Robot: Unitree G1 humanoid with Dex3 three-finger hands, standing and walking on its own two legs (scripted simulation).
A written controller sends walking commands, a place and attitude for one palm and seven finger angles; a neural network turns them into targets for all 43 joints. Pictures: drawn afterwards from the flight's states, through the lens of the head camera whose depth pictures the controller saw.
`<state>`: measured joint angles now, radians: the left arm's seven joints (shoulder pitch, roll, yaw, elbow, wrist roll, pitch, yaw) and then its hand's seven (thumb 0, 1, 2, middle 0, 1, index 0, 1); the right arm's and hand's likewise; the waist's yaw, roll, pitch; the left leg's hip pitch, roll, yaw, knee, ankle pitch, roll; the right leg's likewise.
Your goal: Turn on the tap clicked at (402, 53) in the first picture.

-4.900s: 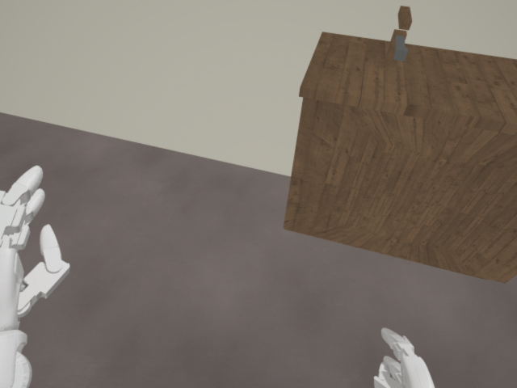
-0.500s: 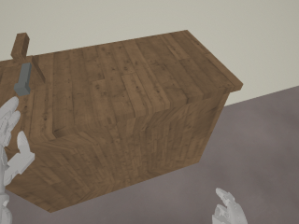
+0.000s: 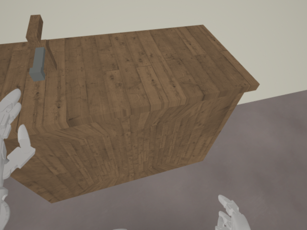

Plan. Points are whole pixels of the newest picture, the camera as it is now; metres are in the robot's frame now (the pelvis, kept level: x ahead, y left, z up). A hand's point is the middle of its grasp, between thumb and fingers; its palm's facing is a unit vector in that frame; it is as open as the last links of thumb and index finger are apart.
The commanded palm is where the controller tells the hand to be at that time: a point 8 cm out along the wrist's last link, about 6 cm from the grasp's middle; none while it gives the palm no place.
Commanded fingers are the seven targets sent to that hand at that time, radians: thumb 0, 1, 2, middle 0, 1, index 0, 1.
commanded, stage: come to a stop and stand still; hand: left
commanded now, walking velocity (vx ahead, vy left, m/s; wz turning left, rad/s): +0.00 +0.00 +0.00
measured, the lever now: (37, 74) +0.45 +0.37 +0.13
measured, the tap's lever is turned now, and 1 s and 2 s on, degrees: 0 0 0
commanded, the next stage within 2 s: look again from close up in 0.64 s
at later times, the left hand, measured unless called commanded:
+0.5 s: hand (37, 120) +0.27 +0.27 +0.17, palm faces +0.38 -0.84 -0.39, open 7.4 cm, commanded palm +0.21 +0.30 +0.18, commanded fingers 0.00 0.90 0.90 -0.20 -0.30 -0.20 -0.30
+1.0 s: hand (33, 131) +0.25 +0.27 +0.16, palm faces +0.43 -0.83 -0.35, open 7.4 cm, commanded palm +0.19 +0.30 +0.18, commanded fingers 0.00 0.90 0.90 -0.20 -0.30 -0.20 -0.30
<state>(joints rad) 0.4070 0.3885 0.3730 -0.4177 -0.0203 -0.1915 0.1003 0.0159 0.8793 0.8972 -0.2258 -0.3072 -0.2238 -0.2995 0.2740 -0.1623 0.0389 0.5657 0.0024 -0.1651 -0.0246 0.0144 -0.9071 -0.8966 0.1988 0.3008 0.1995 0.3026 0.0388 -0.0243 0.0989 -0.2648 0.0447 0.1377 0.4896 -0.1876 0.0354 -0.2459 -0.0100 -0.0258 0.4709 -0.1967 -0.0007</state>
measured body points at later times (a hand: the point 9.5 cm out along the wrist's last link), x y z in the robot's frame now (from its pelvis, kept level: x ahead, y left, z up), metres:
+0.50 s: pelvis +0.05 +0.02 +0.00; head +0.09 +0.04 +0.45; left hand +0.25 +0.31 +0.19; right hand +0.25 -0.20 -0.06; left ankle +0.05 +0.10 -0.74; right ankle +0.04 -0.13 -0.74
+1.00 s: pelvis +0.04 +0.01 +0.01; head +0.05 +0.02 +0.46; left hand +0.22 +0.31 +0.18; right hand +0.21 -0.21 -0.07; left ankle +0.05 +0.10 -0.74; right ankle +0.04 -0.13 -0.74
